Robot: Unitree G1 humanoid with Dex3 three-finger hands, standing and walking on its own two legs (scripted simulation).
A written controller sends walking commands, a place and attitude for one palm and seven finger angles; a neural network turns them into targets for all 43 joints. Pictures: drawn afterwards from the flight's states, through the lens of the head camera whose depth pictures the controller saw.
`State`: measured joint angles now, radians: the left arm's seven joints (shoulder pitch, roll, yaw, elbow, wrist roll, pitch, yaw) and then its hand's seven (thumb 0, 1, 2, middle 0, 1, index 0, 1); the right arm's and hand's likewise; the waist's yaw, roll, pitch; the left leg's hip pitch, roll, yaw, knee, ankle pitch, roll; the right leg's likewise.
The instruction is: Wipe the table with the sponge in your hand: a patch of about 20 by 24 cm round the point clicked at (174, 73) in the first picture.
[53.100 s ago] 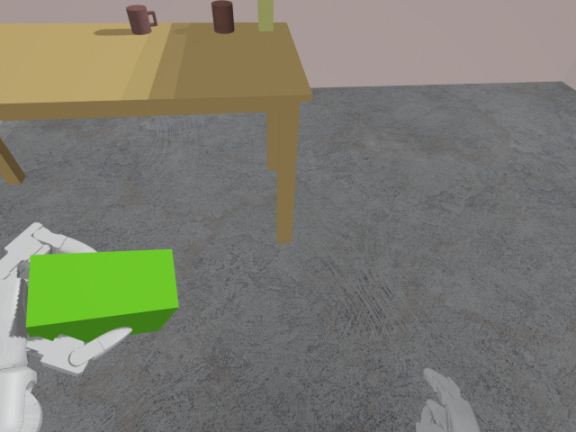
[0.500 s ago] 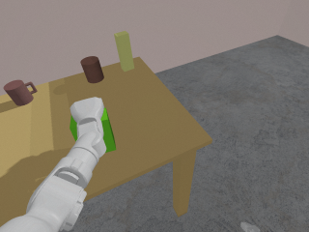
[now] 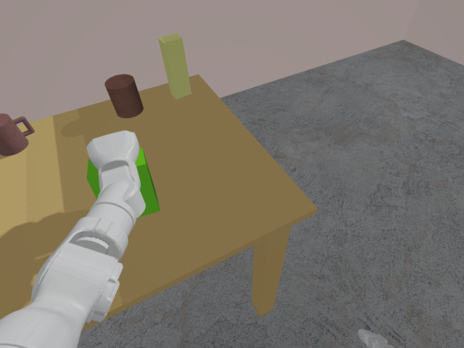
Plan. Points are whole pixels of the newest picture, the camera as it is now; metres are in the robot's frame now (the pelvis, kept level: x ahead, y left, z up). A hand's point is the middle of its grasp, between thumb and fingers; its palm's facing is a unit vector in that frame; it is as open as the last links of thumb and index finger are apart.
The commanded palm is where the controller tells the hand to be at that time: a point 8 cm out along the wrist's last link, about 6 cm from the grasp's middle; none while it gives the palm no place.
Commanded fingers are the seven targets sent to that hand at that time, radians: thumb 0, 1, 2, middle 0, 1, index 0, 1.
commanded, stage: wipe forward along the third lane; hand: left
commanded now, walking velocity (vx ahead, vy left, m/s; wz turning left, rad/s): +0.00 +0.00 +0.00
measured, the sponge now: (128, 194) +0.42 +0.22 +0.02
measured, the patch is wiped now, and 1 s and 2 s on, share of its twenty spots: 0.85 1.00 1.00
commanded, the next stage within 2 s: wipe back along the third lane in 0.26 s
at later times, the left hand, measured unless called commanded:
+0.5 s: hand (114, 157) +0.47 +0.25 +0.08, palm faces -0.08 +0.00 -1.00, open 10.5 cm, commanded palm +0.44 +0.24 +0.12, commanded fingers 0.00 0.10 1.30 -1.20 -1.60 -1.20 -1.60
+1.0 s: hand (118, 171) +0.44 +0.23 +0.08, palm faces +0.01 -0.02 -1.00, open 10.6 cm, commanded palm +0.39 +0.20 +0.11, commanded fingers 0.00 0.10 1.30 -1.20 -1.60 -1.20 -1.60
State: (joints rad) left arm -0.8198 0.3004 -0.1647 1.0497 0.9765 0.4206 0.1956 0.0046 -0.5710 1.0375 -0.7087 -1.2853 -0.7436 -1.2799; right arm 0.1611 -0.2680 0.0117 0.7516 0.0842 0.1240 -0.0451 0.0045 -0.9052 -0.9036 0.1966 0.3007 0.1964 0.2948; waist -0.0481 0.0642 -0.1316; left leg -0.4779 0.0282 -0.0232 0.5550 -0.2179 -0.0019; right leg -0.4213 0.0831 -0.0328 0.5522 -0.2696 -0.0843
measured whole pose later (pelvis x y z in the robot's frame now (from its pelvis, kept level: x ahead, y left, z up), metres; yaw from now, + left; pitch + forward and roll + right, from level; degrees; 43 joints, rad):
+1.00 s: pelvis +0.03 +0.06 +0.00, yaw +1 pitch +8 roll -1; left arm -0.76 0.12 -0.38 0.91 0.93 0.61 0.29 0.00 -0.52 1.04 -0.62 -1.38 -0.66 -1.37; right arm 0.07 -0.22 0.00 0.74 0.08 0.18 0.04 0.00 -0.91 -0.90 0.20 0.30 0.20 0.29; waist 0.03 0.05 -0.16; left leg -0.43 -0.04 -0.01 0.56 -0.26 0.05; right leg -0.34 0.02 -0.02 0.51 -0.30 -0.01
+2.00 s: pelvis +0.01 +0.01 +0.01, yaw +0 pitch +0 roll +1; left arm -0.31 0.19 -0.46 0.35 0.97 0.68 0.18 -0.01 -0.51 1.04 -0.61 -1.38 -0.65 -1.37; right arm -0.01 -0.27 0.02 0.67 0.11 0.21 0.05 0.01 -0.91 -0.90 0.19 0.30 0.19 0.29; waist 0.06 0.09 -0.12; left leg -0.26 0.01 -0.01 0.50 -0.23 -0.02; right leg -0.22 0.06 -0.02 0.52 -0.30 -0.08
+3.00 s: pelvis +0.01 +0.01 +0.01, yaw -1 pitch -2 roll +1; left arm -0.12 0.32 -0.29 0.12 0.97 0.58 0.06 -0.01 -0.54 1.03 -0.66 -1.32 -0.70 -1.32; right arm -0.01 -0.27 0.04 0.68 0.08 0.13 -0.03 0.01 -0.90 -0.90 0.20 0.30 0.20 0.29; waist 0.08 0.09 -0.07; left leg -0.23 0.01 0.00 0.49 -0.22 -0.02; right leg -0.19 0.07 -0.01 0.51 -0.29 -0.08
